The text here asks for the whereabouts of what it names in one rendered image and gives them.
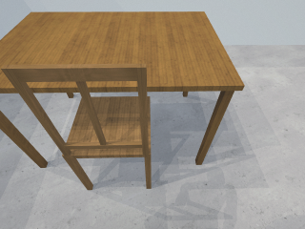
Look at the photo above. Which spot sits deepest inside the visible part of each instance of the chair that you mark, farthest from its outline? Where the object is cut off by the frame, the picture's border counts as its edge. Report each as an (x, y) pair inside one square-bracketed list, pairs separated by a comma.
[(104, 126)]

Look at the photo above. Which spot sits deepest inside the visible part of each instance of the table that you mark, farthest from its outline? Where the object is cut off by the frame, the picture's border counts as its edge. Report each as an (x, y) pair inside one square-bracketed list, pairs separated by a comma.
[(181, 50)]

